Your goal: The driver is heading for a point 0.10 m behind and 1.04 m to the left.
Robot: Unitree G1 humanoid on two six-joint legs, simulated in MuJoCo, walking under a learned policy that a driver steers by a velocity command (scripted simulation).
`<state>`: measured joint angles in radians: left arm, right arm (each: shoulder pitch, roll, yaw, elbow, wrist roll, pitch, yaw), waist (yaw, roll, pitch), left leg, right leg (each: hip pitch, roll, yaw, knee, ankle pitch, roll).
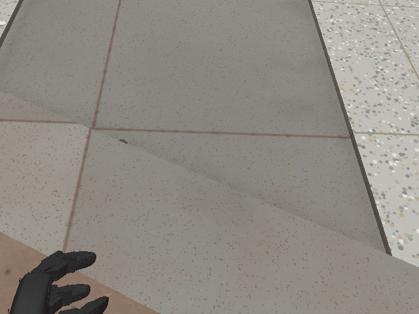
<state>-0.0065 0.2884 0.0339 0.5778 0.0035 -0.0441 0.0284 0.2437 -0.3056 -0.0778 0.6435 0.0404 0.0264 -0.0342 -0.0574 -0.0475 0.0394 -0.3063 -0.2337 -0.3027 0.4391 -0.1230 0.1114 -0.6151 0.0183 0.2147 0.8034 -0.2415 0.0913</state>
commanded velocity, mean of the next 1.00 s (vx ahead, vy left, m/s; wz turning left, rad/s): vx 0.89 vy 0.00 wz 0.98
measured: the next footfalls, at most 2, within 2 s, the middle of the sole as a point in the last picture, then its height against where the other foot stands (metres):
right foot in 0.14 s outside the picture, level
left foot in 0.64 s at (141, 303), level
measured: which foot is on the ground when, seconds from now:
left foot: down 0.00-0.14, up 0.16-0.62, down 0.64-1.00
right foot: up 0.00-0.12, down 0.14-0.64, up 0.66-0.98, down 1.00-1.00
